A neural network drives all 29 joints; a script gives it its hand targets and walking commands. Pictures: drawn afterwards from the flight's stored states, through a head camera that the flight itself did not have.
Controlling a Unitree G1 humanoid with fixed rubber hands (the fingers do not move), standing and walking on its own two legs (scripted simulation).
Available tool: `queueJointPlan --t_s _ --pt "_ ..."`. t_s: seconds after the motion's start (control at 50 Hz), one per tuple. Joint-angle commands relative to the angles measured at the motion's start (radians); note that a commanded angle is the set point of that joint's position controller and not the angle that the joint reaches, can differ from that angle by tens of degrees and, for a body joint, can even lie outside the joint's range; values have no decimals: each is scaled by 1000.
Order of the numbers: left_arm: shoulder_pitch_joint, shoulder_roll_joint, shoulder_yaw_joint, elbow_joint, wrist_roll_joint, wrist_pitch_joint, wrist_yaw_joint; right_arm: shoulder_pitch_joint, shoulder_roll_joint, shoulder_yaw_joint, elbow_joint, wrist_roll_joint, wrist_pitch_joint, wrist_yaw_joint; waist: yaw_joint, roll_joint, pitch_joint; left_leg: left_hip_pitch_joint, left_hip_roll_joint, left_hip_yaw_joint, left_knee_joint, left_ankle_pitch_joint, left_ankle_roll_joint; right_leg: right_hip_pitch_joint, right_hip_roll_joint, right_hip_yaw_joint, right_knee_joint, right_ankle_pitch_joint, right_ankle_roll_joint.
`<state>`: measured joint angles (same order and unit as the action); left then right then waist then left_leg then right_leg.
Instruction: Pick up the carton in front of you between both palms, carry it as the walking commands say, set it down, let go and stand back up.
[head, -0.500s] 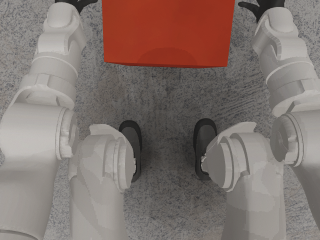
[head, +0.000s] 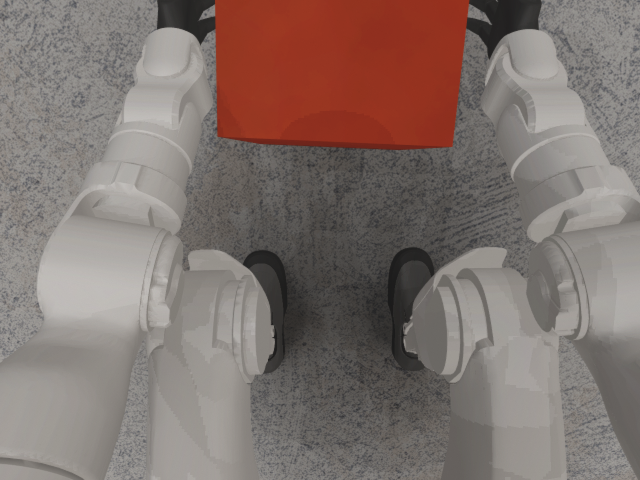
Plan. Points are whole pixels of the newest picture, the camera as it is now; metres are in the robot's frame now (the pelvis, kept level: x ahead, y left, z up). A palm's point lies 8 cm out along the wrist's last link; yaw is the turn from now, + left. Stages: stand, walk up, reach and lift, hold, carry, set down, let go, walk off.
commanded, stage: reach and lift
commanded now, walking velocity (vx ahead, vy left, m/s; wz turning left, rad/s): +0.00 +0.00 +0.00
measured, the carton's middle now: (336, 55) +0.52 +0.01 -0.25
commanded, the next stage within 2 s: none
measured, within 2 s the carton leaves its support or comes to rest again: leaves its support in 0.36 s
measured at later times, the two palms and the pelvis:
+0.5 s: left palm (157, 13) +0.52 +0.16 -0.11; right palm (532, 12) +0.52 -0.14 -0.11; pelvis +0.00 +0.00 +0.00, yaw +1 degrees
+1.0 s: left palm out of the picture +0.48 +0.17 +0.07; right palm out of the picture +0.49 -0.13 +0.07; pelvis +0.01 -0.01 +0.12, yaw +2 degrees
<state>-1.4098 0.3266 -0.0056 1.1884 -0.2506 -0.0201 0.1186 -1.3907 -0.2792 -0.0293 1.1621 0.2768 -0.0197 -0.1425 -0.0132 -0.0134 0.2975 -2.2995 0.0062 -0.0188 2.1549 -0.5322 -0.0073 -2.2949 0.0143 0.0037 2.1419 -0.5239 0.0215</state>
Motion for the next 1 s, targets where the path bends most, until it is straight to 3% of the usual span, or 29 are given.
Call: queueJointPlan --t_s 0.0,0.02,0.08,0.16,0.24,0.32,0.4,0.48,0.6,0.68,0.78,0.98 --pt "-289 -22 -13 -90 15 -25 -1 -235 62 16 -82 -8 -21 -4 16 33 -1106 578 -49 18 -169 224 -11 575 49 -31 -153 223 20" --pt "-292 -44 -18 -81 16 -26 0 -233 64 7 -66 -21 -23 -9 1 39 -1106 579 -51 18 -169 219 -12 579 53 -30 -157 222 21" --pt "-406 -334 -116 -105 -4 -28 -44 -367 334 89 -85 -5 -29 35 -1 44 -1099 586 -67 11 -175 233 -2 556 71 -35 -153 231 12" --pt "-558 -735 -158 -120 36 15 -157 -540 717 133 -114 -58 12 150 -1 43 -1044 544 -102 29 -147 195 -3 517 100 -49 -129 190 0" --pt "-597 -903 -166 -210 34 50 -210 -587 886 142 -197 -59 53 212 2 44 -1135 590 -119 61 -130 230 4 544 117 -76 -106 218 -2" --pt "-646 -1033 -257 -390 -39 68 -205 -611 1019 220 -354 12 75 218 2 47 -1483 773 -130 83 -112 359 0 710 130 -99 -85 345 -4" --pt "-609 -1147 -282 -556 -28 117 -195 -617 1123 269 -535 24 125 218 14 59 -1744 962 -148 95 -121 467 -5 757 153 -117 -108 394 3" --pt "-491 -1245 -238 -582 52 199 -223 -563 1204 256 -607 -48 193 254 21 33 -1667 872 -164 101 -192 367 2 717 163 -112 -179 300 3" --pt "-338 -1297 -38 -391 238 296 -286 -362 1251 42 -383 -271 293 297 -5 38 -1251 615 -164 96 -349 71 5 541 154 -92 -331 50 -15" --pt "-314 -1288 54 -350 326 319 -305 -347 1258 -45 -341 -355 316 308 7 33 -1252 615 -164 90 -425 23 10 570 159 -82 -408 8 -18" --pt "-299 -1321 41 -384 344 335 -313 -326 1317 -12 -367 -357 335 313 17 7 -1369 709 -168 91 -495 78 7 689 164 -76 -490 53 -6" --pt "-177 -1423 -132 -524 278 377 -326 -197 1411 159 -490 -282 378 336 20 20 -1520 962 -172 78 -622 217 -10 893 169 -66 -616 172 3"
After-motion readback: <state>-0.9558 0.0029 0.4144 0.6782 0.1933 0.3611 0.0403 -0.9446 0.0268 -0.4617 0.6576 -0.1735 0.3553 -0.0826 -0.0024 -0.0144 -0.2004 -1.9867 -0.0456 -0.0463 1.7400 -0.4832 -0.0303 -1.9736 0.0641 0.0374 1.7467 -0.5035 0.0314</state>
